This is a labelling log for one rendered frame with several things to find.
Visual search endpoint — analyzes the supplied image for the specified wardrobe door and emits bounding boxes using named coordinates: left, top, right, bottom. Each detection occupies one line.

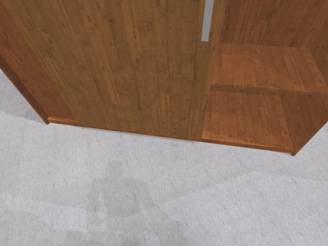
left=0, top=0, right=76, bottom=120
left=2, top=0, right=227, bottom=140

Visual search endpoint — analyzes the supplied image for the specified handle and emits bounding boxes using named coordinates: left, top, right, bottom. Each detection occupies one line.
left=201, top=0, right=214, bottom=42

